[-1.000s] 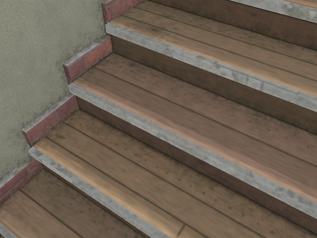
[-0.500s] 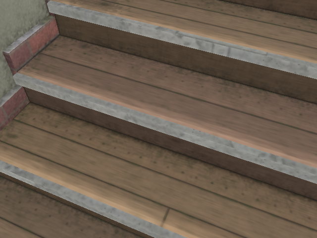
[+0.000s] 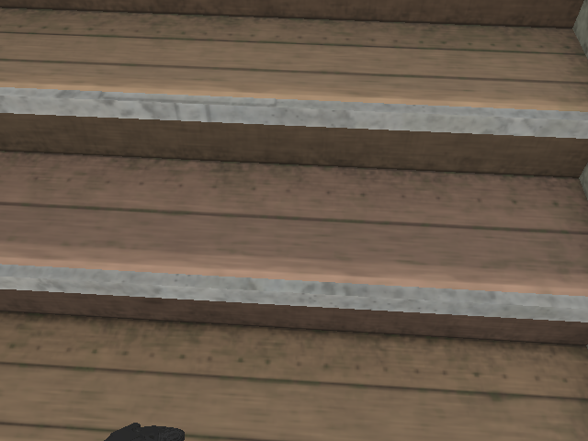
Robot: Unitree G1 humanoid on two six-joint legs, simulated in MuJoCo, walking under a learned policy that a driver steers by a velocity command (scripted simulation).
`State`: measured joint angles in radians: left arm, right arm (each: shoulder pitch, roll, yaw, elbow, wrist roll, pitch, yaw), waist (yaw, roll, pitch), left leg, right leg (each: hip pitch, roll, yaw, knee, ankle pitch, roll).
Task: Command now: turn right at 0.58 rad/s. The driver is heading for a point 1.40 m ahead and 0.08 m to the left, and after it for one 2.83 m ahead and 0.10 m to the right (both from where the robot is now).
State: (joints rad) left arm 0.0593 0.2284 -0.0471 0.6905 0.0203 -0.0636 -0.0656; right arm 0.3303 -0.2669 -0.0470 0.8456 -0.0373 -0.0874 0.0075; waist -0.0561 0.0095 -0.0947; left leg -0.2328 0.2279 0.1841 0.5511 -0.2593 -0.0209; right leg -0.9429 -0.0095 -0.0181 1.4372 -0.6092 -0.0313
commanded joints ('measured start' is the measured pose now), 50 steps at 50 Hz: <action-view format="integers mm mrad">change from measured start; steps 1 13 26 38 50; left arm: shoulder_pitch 461 111 18 -321 405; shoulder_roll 416 124 23 -31 89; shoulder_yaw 129 78 79 -2 96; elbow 31 107 99 21 291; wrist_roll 28 4 12 -24 22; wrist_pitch -60 -26 -48 39 11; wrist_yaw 22 -2 5 -9 19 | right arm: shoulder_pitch -324 -222 227 281 2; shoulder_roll -41 -93 -105 49 70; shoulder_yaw -15 3 -33 83 -15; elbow -271 -71 37 249 215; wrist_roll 43 -13 -51 -82 18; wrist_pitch -25 33 -40 2 -1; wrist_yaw -2 9 9 61 110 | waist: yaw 232 82 -52 -17 197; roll -342 -70 154 63 -122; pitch -311 -66 70 115 -45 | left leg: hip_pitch -641 -806 380 -84 -754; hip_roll -283 -174 113 -18 -283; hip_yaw -418 -226 -999 -347 -419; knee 875 1003 -243 -450 1431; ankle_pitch -78 28 -302 33 211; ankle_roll -11 -1 430 248 168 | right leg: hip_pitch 798 461 -447 -519 716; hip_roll -276 -150 180 -61 -256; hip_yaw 995 479 334 -73 640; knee -940 -1032 325 450 -978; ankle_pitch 564 75 282 641 528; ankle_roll -224 -267 -79 -171 -368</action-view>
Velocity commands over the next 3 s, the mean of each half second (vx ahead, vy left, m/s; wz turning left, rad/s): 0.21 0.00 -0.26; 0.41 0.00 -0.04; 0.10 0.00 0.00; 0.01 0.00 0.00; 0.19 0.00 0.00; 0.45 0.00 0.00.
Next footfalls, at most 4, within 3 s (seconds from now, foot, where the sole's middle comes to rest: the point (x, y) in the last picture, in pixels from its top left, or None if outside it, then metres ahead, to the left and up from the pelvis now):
0.46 left None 0.14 0.12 -0.63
0.90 right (346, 411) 0.45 -0.08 -0.47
1.30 left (213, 396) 0.49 0.15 -0.47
2.72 right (332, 235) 0.71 -0.08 -0.31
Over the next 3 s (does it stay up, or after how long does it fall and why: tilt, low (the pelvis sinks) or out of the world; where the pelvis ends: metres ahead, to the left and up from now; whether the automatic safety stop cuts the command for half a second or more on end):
stays up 0.70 0.01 0.45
